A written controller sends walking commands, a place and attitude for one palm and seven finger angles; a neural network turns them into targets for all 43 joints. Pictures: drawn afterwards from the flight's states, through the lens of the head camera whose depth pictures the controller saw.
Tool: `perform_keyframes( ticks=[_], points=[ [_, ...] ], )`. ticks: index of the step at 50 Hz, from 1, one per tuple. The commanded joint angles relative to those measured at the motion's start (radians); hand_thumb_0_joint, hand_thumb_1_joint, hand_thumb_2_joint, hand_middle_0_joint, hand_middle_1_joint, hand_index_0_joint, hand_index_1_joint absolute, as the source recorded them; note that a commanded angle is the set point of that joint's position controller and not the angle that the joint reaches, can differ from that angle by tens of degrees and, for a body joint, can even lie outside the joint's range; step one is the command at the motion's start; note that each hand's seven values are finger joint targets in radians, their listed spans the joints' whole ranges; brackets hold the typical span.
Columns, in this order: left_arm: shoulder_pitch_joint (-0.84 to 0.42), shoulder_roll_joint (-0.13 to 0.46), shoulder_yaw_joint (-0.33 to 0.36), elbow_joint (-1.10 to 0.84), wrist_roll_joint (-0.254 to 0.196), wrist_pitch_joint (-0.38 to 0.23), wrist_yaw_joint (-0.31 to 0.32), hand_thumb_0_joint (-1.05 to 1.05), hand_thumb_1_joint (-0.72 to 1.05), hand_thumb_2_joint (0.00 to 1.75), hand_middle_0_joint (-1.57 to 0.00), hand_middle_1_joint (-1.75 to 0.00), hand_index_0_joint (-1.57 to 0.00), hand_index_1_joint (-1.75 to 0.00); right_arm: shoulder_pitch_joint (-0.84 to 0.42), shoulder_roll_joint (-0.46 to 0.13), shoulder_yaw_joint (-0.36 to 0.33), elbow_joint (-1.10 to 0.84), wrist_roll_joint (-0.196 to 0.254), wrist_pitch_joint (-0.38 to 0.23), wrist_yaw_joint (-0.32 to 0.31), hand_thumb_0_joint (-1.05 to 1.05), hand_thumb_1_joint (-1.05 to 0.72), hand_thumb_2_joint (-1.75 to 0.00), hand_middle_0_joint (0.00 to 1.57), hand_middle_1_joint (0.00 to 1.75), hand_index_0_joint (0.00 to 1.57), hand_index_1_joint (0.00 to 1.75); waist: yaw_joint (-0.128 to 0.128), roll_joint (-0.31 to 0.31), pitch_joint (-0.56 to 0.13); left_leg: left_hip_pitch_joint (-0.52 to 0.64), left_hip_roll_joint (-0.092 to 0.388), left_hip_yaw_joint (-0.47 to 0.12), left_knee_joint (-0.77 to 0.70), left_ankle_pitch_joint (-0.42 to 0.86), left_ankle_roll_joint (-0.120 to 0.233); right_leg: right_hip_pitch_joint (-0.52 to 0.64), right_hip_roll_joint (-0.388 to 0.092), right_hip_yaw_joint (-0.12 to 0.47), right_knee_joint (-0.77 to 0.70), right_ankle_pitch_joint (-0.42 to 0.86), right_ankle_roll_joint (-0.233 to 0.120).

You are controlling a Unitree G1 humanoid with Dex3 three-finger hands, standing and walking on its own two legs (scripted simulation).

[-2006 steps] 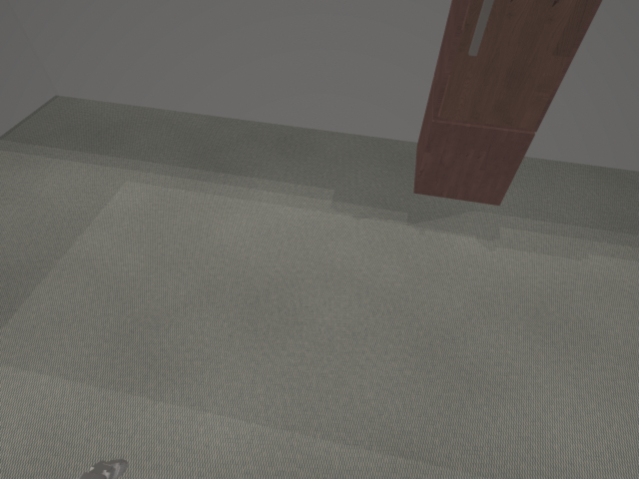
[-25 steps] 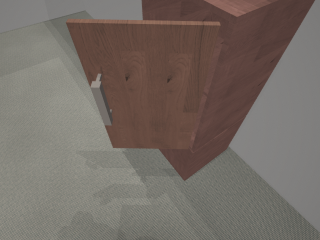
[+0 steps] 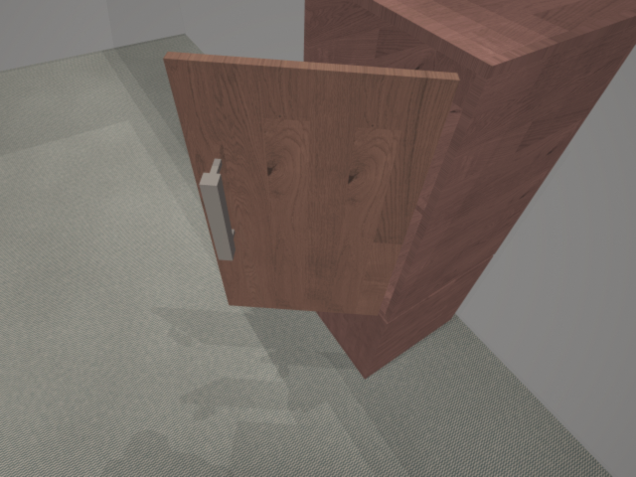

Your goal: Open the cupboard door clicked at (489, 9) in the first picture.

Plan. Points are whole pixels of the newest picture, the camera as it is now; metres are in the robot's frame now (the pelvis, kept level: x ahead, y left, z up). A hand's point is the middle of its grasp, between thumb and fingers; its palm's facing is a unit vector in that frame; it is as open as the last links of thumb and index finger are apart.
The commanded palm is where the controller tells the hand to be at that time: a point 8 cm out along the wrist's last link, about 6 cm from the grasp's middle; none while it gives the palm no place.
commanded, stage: come to a stop and stand still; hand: left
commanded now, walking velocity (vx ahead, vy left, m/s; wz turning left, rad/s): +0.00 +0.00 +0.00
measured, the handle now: (222, 211) +0.49 +0.19 +0.01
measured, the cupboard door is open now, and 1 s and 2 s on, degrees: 53 53 53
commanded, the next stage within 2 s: look again from close up in 0.40 s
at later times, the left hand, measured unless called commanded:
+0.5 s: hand out of the picture +0.02 +0.19 -0.18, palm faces +0.03 -0.98 -0.21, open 7.3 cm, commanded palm none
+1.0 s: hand out of the picture +0.00 +0.18 -0.17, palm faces -0.01 -0.97 -0.22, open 7.3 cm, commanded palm none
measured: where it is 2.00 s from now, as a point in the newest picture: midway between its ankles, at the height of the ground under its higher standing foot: outside the picture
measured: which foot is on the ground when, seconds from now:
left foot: down 0.00-1.00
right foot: down 0.00-1.00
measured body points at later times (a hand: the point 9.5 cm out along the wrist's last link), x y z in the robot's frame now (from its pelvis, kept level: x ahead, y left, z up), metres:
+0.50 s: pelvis +0.02 +0.01 +0.00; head +0.03 +0.01 +0.45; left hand +0.02 +0.24 -0.16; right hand +0.05 -0.22 -0.15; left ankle +0.00 +0.08 -0.74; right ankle -0.05 -0.12 -0.74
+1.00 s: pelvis +0.00 +0.00 +0.00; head +0.01 -0.01 +0.45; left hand +0.01 +0.23 -0.15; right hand +0.01 -0.23 -0.16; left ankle +0.00 +0.08 -0.74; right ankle -0.05 -0.12 -0.74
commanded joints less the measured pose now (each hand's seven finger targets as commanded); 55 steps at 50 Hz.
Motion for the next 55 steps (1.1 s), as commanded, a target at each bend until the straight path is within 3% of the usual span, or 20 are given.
perform_keyframes(
  ticks=[1,7,9,24,25,26,27,28,29,31,34,38,40,43,53,55],
  points=[
    [0.078,0.085,0.015,-0.009,0.000,-0.020,0.011,0.00,0.90,0.90,-0.20,-0.30,-0.20,-0.30,0.032,-0.118,-0.023,-0.024,-0.001,-0.022,-0.012,0.00,-0.90,-0.90,0.20,0.30,0.20,0.30,0.007,0.046,-0.035,0.085,0.145,-0.139,-0.085,0.328,0.005,-0.005,-0.081,0.070,-0.069,0.192,-0.033],
    [0.077,0.087,0.017,0.003,0.002,-0.018,0.016,0.00,0.90,0.90,-0.20,-0.30,-0.20,-0.30,0.028,-0.122,-0.025,-0.008,0.000,-0.025,-0.018,0.00,-0.90,-0.90,0.20,0.30,0.20,0.30,0.001,0.030,-0.042,0.122,0.147,-0.139,-0.082,0.413,0.008,0.005,-0.084,0.062,-0.065,0.229,-0.028],
    [0.074,0.089,0.019,0.003,0.004,-0.017,0.017,0.00,0.90,0.90,-0.20,-0.30,-0.20,-0.30,0.017,-0.118,-0.025,-0.007,0.001,-0.024,-0.019,0.00,-0.90,-0.90,0.20,0.30,0.20,0.30,0.004,0.029,-0.014,0.114,0.147,-0.136,-0.083,0.431,0.010,0.003,-0.085,0.059,-0.069,0.248,-0.027],
    [0.049,0.120,0.018,-0.003,0.006,-0.019,0.014,0.00,0.90,0.90,-0.20,-0.30,-0.20,-0.30,-0.051,-0.154,-0.026,-0.018,-0.001,-0.020,-0.015,0.00,-0.90,-0.90,0.20,0.30,0.20,0.30,0.003,0.012,0.005,0.125,0.142,-0.141,-0.112,0.363,0.006,0.007,-0.097,0.072,-0.110,0.253,-0.027],
    [0.088,0.092,-0.001,0.001,0.020,-0.039,0.055,0.00,0.90,0.90,-0.20,-0.30,-0.20,-0.30,-0.066,-0.181,-0.026,-0.095,0.008,-0.020,-0.003,0.00,-0.90,-0.90,0.20,0.30,0.20,0.30,-0.008,0.069,0.039,0.091,0.150,-0.133,0.072,0.658,-0.028,-0.081,-0.092,0.106,-0.069,0.429,-0.008],
    [0.069,0.125,0.005,-0.041,0.004,-0.037,0.048,0.00,0.90,0.90,-0.20,-0.30,-0.20,-0.30,-0.019,-0.159,-0.024,-0.105,-0.005,-0.012,0.003,0.00,-0.90,-0.90,0.20,0.30,0.20,0.30,-0.017,0.094,-0.007,0.057,0.145,-0.149,0.044,0.385,-0.023,-0.030,-0.102,0.092,-0.055,0.218,-0.048],
    [0.049,0.112,-0.001,-0.058,0.004,-0.033,0.039,0.00,0.90,0.90,-0.20,-0.30,-0.20,-0.30,-0.023,-0.157,-0.025,-0.121,-0.005,-0.007,0.004,0.00,-0.90,-0.90,0.20,0.30,0.20,0.30,-0.021,0.099,-0.015,0.033,0.147,-0.158,0.018,0.281,-0.015,-0.049,-0.078,0.092,-0.047,0.110,-0.060],
    [0.049,0.104,-0.001,-0.068,0.003,-0.033,0.034,0.00,0.90,0.90,-0.20,-0.30,-0.20,-0.30,-0.012,-0.159,-0.025,-0.134,-0.007,-0.008,0.006,0.00,-0.90,-0.90,0.20,0.30,0.20,0.30,-0.026,0.127,-0.060,0.043,0.150,-0.171,0.010,0.318,-0.005,-0.028,-0.062,0.076,-0.019,0.104,-0.062],
    [0.066,0.108,-0.001,-0.066,0.002,-0.039,0.030,0.00,0.90,0.90,-0.20,-0.30,-0.20,-0.30,-0.025,-0.152,-0.022,-0.138,-0.009,-0.015,0.005,0.00,-0.90,-0.90,0.20,0.30,0.20,0.30,-0.009,0.177,-0.089,0.063,0.145,-0.162,0.023,0.407,0.002,-0.007,-0.064,0.076,-0.005,0.184,-0.063],
    [0.063,0.113,-0.001,-0.068,-0.002,-0.037,0.029,0.00,0.90,0.90,-0.20,-0.30,-0.20,-0.30,-0.017,-0.158,-0.023,-0.150,-0.005,-0.014,0.000,0.00,-0.90,-0.90,0.20,0.30,0.20,0.30,-0.020,0.098,-0.110,0.094,0.143,-0.152,0.036,0.436,0.006,-0.001,-0.062,0.074,0.010,0.234,-0.060],
    [0.047,0.103,-0.007,-0.072,0.000,-0.028,0.025,0.00,0.90,0.90,-0.20,-0.30,-0.20,-0.30,-0.033,-0.154,-0.022,-0.151,-0.003,-0.011,-0.001,0.00,-0.90,-0.90,0.20,0.30,0.20,0.30,-0.013,0.015,0.002,0.038,0.136,-0.146,-0.006,0.311,0.011,-0.042,-0.061,0.076,-0.014,0.194,-0.050],
    [0.038,0.110,-0.007,-0.072,0.000,-0.016,0.018,0.00,0.90,0.90,-0.20,-0.30,-0.20,-0.30,-0.040,-0.162,-0.021,-0.142,-0.002,-0.006,0.005,0.00,-0.90,-0.90,0.20,0.30,0.20,0.30,-0.014,0.007,0.062,0.008,0.128,-0.149,-0.083,0.095,0.009,-0.081,-0.055,0.091,-0.044,0.045,-0.044],
    [0.048,0.121,-0.005,-0.069,0.001,-0.017,0.015,0.00,0.90,0.90,-0.20,-0.30,-0.20,-0.30,-0.045,-0.158,-0.018,-0.133,-0.001,-0.008,0.006,0.00,-0.90,-0.90,0.20,0.30,0.20,0.30,-0.007,0.032,0.057,0.001,0.121,-0.142,-0.095,0.074,0.009,-0.067,-0.060,0.096,-0.053,0.047,-0.045],
    [0.048,0.122,-0.007,-0.061,0.000,-0.018,0.013,0.00,0.90,0.90,-0.20,-0.30,-0.20,-0.30,-0.036,-0.157,-0.016,-0.119,-0.001,-0.010,0.006,0.00,-0.90,-0.90,0.20,0.30,0.20,0.30,-0.007,0.001,0.040,0.019,0.122,-0.137,-0.105,0.064,0.007,-0.067,-0.064,0.101,-0.065,0.045,-0.043],
    [0.061,0.127,-0.008,-0.025,-0.002,-0.027,0.015,0.00,0.90,0.90,-0.20,-0.30,-0.20,-0.30,-0.021,-0.142,-0.013,-0.054,0.002,-0.018,-0.001,0.00,-0.90,-0.90,0.20,0.30,0.20,0.30,-0.003,0.019,-0.008,0.074,0.127,-0.109,-0.081,0.196,-0.002,-0.025,-0.082,0.106,-0.077,0.214,-0.042],
    [0.057,0.128,-0.006,-0.021,-0.001,-0.026,0.016,0.00,0.90,0.90,-0.20,-0.30,-0.20,-0.30,-0.018,-0.139,-0.013,-0.046,0.003,-0.016,-0.002,0.00,-0.90,-0.90,0.20,0.30,0.20,0.30,-0.004,0.012,0.010,0.063,0.127,-0.108,-0.082,0.197,-0.003,-0.023,-0.080,0.104,-0.079,0.228,-0.043]
  ],
)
